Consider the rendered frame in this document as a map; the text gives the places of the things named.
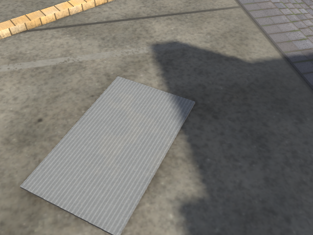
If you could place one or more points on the stairs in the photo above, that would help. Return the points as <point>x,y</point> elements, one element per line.
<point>298,15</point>

